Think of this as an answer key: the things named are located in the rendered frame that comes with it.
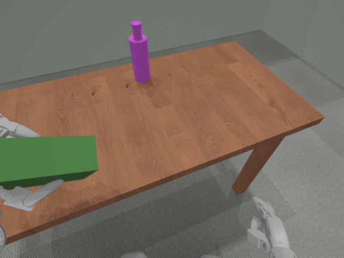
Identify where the robot left hand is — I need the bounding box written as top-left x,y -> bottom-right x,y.
0,114 -> 64,212

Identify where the sponge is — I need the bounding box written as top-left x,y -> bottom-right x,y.
0,135 -> 98,190

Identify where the robot right hand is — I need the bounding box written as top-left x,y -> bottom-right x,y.
247,196 -> 290,253

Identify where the right robot forearm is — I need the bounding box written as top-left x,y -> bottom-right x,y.
269,247 -> 297,258

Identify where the table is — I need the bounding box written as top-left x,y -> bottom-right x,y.
0,41 -> 324,245

